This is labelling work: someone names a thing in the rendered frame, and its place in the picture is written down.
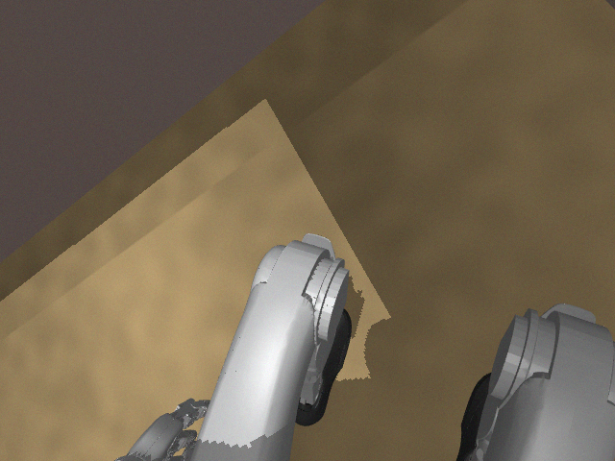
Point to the left robot hand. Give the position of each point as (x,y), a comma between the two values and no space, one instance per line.
(165,435)

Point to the left robot foot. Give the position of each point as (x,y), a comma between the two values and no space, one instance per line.
(308,414)

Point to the right robot foot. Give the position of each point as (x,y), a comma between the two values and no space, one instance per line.
(471,419)

